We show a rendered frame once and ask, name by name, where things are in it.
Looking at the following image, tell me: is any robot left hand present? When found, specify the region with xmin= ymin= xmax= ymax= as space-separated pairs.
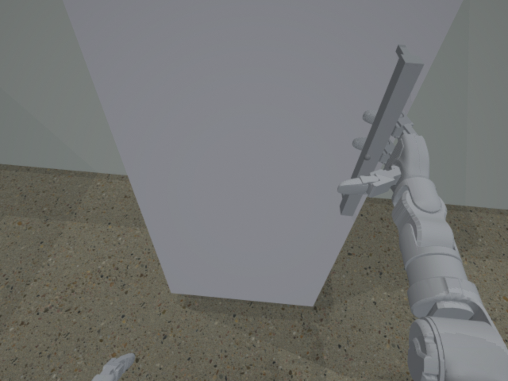
xmin=91 ymin=353 xmax=135 ymax=381

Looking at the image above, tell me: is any handle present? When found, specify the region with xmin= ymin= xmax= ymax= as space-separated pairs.
xmin=340 ymin=44 xmax=424 ymax=216

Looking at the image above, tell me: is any robot right forearm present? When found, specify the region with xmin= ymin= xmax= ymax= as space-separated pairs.
xmin=391 ymin=177 xmax=508 ymax=355

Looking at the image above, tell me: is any right robot upper arm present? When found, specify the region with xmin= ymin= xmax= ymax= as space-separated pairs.
xmin=407 ymin=316 xmax=508 ymax=381

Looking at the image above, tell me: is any robot right hand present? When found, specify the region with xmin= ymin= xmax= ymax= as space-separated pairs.
xmin=337 ymin=110 xmax=429 ymax=198

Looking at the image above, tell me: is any fridge door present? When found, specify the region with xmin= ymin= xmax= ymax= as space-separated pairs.
xmin=63 ymin=0 xmax=463 ymax=306

